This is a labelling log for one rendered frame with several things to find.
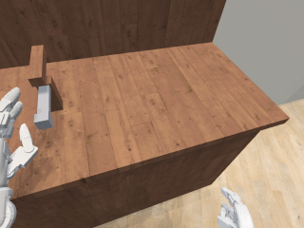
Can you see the counter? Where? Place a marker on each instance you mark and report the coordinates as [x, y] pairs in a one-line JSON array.
[[145, 107]]

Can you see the right robot hand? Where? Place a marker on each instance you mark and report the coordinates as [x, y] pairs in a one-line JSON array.
[[238, 217]]

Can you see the left robot forearm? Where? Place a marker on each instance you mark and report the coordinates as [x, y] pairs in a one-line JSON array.
[[7, 208]]

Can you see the left robot hand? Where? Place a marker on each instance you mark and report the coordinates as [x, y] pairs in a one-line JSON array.
[[10, 109]]

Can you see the tap lever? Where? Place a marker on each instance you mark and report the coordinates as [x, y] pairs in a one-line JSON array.
[[43, 119]]

